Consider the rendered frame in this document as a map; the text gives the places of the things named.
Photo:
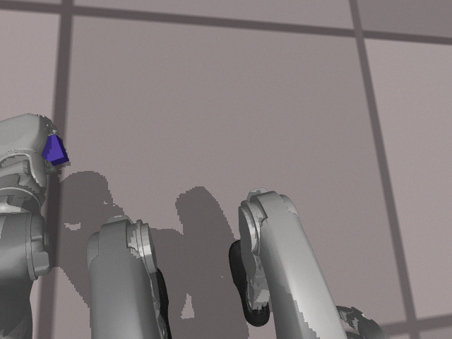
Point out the right robot foot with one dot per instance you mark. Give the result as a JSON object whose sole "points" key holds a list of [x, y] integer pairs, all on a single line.
{"points": [[254, 317]]}

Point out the left robot hand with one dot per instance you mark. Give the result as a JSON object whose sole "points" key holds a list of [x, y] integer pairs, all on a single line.
{"points": [[27, 132]]}

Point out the left robot arm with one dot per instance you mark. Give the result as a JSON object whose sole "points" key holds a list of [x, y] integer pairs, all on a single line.
{"points": [[25, 244]]}

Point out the left robot foot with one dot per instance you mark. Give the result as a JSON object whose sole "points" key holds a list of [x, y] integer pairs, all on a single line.
{"points": [[164, 302]]}

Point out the small box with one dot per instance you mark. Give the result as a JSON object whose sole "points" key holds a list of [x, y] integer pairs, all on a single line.
{"points": [[54, 151]]}

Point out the right robot hand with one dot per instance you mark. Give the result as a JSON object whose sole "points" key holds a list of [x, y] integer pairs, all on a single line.
{"points": [[368, 329]]}

